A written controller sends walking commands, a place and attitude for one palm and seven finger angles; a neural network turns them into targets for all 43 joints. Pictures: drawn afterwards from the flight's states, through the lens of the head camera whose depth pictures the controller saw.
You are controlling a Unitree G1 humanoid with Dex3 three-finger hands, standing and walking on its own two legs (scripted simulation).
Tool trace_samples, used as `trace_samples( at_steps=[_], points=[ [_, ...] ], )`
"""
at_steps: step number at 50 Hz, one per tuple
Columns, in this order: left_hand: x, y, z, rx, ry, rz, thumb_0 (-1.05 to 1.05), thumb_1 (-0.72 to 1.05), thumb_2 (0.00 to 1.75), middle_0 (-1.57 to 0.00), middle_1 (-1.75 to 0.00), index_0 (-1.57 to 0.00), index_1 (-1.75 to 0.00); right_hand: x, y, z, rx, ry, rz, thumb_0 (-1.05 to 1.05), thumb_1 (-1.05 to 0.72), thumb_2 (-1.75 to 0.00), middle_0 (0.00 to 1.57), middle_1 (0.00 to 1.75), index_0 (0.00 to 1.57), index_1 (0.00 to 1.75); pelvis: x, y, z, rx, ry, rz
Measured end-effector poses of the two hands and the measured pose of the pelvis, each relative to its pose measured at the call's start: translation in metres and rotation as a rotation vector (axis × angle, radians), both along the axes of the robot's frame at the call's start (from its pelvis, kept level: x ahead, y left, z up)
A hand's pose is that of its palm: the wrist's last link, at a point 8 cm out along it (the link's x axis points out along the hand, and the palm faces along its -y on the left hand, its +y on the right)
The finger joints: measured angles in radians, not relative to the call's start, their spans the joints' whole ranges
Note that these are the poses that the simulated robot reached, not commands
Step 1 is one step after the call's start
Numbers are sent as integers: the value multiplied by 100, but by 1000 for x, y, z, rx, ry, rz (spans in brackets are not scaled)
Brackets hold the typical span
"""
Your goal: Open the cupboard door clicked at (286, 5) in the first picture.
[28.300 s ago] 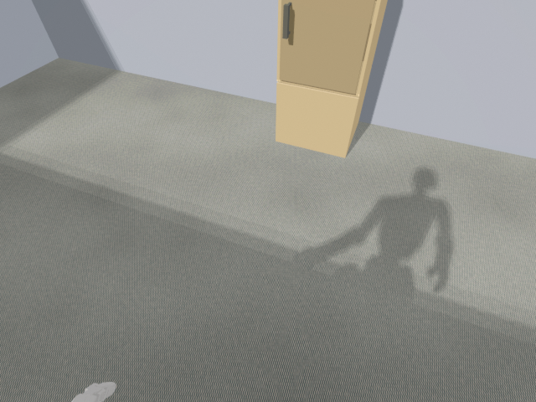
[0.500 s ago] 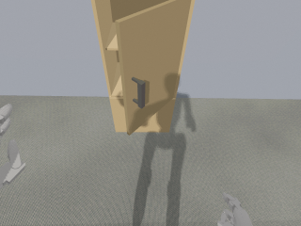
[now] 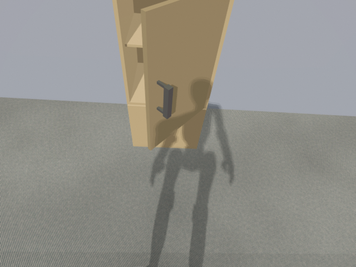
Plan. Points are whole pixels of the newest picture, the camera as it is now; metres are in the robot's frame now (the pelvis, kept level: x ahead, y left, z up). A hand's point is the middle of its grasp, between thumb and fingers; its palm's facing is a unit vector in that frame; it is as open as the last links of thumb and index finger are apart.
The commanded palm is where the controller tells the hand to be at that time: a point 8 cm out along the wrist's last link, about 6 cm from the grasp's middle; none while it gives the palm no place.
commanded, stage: let the arm hang, fingers relaxed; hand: left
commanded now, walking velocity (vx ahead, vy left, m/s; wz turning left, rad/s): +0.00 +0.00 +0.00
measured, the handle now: (163, 99) +0.64 +0.08 -0.04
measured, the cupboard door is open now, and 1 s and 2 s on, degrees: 48 48 48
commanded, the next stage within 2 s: look to check the result in 0.76 s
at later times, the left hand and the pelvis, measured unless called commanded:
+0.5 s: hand out of the picture -0.01 +0.16 -0.17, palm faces +0.02 -0.98 -0.21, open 7.4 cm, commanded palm none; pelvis +0.01 -0.01 +0.01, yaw -1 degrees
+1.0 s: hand out of the picture +0.01 +0.13 -0.17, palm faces +0.04 -0.98 -0.20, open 7.3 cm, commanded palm none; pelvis +0.04 -0.03 +0.01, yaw -1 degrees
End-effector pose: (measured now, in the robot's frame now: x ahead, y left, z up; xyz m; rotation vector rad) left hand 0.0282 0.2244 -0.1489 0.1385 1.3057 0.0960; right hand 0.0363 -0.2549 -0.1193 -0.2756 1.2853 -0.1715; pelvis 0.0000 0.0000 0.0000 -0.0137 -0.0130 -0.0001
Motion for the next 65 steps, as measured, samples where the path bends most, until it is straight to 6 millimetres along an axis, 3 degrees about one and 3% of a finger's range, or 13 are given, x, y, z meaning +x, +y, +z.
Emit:
trace_samples(
  at_steps=[6, 12, 17, 31, 41, 52, 65],
  points=[
    [-68, 6, 6, 23, 194, 59, 1, 96, 89, -20, -30, -21, -30, -38, 11, -11, 37, 141, -36, 1, -91, -90, 20, 30, 20, 29, 0, -1, 3, -7, -2, 9],
    [-94, 13, 20, 75, 268, 81, 1, 93, 89, -20, -30, -20, -30, -45, 29, -24, 106, 154, -59, 0, -91, -90, 20, 30, 20, 29, 2, -1, 5, -1, -13, 4],
    [-84, 10, 22, 93, 244, 76, 1, 92, 90, -20, -29, -20, -30, -40, 39, -31, 147, 135, -68, 0, -91, -90, 20, 30, 20, 29, 4, -3, 5, 6, -18, -3],
    [-14, -33, 8, 17, 91, 33, 1, 92, 90, -20, -29, -20, -30, -36, 27, -26, 131, 128, -98, 0, -91, -90, 20, 30, 19, 29, 19, -16, 6, 19, -21, -11],
    [-16, -38, 9, 24, 125, 59, 1, 92, 89, -20, -30, -20, -30, -33, 23, -27, 134, 158, -102, 0, -91, -90, 20, 30, 19, 29, 29, -24, 6, 21, -17, -8],
    [-26, -42, 12, 38, 172, 81, 1, 91, 90, -20, -29, -20, -30, -16, 18, -29, 135, 146, -98, 0, -91, -90, 20, 30, 19, 29, 38, -29, 5, 25, -19, -12],
    [-19, -51, 10, 25, 166, 80, 1, 91, 90, -20, -29, -20, -30, -5, 9, -28, 121, 131, -94, 0, -91, -90, 20, 30, 19, 29, 44, -34, 5, 28, -19, -14]
  ],
)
